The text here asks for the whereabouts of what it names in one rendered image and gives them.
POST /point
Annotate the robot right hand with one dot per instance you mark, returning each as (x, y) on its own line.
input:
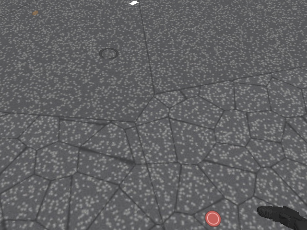
(284, 215)

